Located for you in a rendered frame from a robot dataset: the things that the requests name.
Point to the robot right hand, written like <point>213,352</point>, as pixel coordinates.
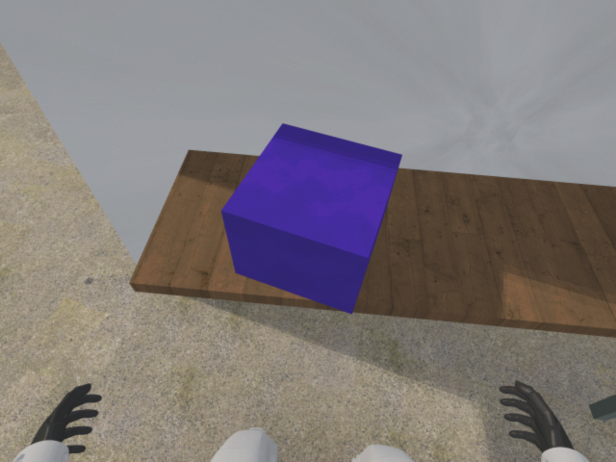
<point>549,432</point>

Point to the robot left forearm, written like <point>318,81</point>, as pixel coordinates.
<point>44,451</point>

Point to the robot left hand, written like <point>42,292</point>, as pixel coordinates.
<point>54,427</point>

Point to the carton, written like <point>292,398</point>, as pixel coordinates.
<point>306,216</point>

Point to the table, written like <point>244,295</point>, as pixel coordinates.
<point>457,247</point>

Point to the left robot thigh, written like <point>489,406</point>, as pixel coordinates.
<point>247,446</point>

